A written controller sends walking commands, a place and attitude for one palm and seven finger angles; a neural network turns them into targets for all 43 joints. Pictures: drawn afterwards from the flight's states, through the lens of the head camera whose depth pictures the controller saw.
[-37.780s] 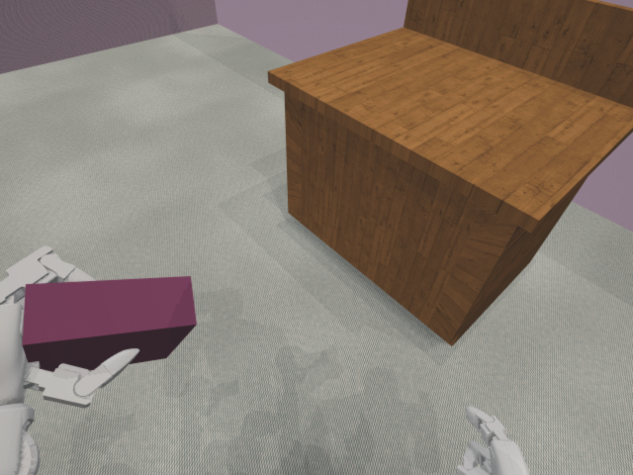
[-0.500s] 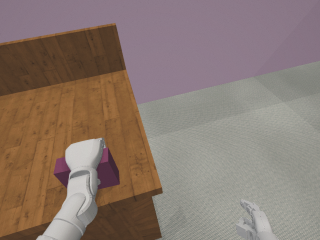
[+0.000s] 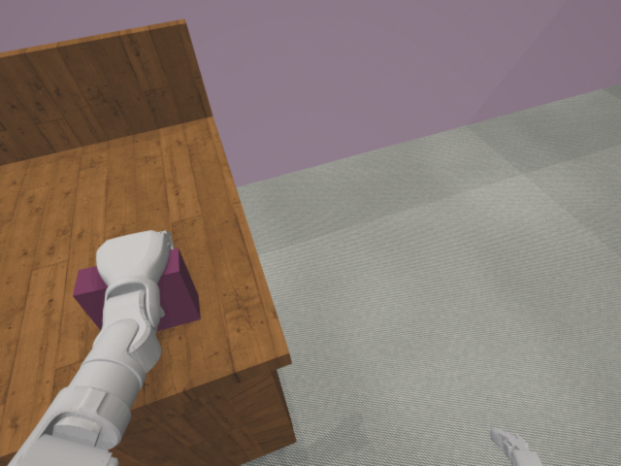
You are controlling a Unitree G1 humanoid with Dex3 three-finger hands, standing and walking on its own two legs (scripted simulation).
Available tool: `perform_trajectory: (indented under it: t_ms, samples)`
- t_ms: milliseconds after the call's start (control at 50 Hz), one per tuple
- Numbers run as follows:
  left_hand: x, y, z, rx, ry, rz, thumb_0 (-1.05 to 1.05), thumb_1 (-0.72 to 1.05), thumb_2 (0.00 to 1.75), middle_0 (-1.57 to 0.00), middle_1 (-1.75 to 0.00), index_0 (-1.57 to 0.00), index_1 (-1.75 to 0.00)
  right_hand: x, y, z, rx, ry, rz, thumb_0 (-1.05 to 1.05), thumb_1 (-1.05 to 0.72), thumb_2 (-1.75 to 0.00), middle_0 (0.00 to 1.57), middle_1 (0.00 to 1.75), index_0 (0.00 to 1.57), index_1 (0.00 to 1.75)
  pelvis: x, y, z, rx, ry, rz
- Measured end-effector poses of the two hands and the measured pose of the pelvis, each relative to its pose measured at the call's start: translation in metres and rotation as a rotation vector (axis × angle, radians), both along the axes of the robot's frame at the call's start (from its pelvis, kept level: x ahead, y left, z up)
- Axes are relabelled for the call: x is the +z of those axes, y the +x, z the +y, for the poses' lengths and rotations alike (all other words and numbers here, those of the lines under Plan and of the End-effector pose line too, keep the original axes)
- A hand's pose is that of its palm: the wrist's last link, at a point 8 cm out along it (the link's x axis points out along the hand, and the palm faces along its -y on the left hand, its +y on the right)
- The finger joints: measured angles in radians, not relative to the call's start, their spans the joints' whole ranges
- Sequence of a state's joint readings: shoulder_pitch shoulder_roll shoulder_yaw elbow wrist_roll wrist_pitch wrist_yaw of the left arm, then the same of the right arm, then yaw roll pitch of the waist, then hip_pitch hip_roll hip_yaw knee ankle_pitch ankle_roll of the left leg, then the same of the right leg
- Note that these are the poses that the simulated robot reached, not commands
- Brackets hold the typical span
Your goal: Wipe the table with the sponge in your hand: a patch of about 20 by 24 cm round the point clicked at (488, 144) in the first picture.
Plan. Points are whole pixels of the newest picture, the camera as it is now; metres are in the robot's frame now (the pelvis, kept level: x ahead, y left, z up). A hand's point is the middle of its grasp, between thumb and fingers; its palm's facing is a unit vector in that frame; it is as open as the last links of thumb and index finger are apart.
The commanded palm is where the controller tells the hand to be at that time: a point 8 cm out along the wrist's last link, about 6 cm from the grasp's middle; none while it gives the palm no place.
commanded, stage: wipe forward along the third lane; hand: left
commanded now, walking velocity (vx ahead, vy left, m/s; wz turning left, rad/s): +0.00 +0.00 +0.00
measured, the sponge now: (148, 305) +0.33 +0.29 -0.01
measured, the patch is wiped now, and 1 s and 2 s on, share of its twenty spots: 0.80 0.95 1.00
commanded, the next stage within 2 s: wipe back along the third lane in 1.04 s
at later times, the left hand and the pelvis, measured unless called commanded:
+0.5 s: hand (144, 257) +0.39 +0.30 +0.04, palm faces -0.10 +0.04 -0.99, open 9.2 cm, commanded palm +0.37 +0.29 +0.07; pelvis +0.00 +0.00 +0.00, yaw +1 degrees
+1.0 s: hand (140, 235) +0.43 +0.32 +0.04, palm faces -0.11 +0.05 -0.99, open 9.2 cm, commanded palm +0.42 +0.32 +0.07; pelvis +0.00 +0.03 -0.01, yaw +0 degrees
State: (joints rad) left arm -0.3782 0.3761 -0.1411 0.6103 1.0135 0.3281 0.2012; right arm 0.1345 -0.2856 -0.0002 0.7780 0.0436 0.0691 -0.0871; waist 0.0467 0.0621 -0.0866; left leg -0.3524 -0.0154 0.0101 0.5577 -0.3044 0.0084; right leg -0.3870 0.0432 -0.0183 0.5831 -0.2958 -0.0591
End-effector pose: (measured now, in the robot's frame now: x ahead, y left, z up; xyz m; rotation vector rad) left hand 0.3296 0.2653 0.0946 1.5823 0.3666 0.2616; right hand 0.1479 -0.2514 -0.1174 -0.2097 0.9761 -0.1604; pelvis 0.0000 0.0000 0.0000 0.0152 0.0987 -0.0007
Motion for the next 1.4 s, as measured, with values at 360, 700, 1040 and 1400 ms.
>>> perform_trajectory:
  t_ms: [360,700,1040,1400]
  samples:
    - [0.001,0.031,0.016,-0.014,0.014,0.021,0.00,-0.49,1.16,-0.82,-1.41,-0.84,-1.42,-0.006,-0.020,-0.003,-0.035,-0.004,0.058,0.01,-0.90,-0.90,0.21,0.30,0.21,0.30,-0.002,0.000,0.000,0.008,-0.004,0.039]
    - [0.000,0.057,0.031,-0.026,0.014,0.013,0.00,-0.50,1.16,-0.82,-1.41,-0.85,-1.43,-0.011,-0.047,0.004,-0.080,-0.004,0.146,0.01,-0.90,-0.90,0.21,0.30,0.21,0.30,-0.003,0.004,0.014,0.001,-0.014,0.081]
    - [0.001,0.092,0.049,-0.022,0.028,0.040,0.01,-0.50,1.17,-0.82,-1.40,-0.84,-1.44,-0.011,-0.083,0.011,-0.120,-0.034,0.226,0.00,-0.90,-0.90,0.21,0.30,0.21,0.30,-0.006,0.001,0.027,-0.001,-0.025,0.129]
    - [-0.002,0.093,0.050,-0.039,0.038,-0.029,0.00,-0.47,1.17,-0.79,-1.44,-0.80,-1.49,-0.020,-0.092,0.029,-0.132,0.022,0.284,0.01,-0.90,-0.90,0.21,0.30,0.20,0.30,-0.007,0.016,0.039,-0.014,-0.033,0.137]
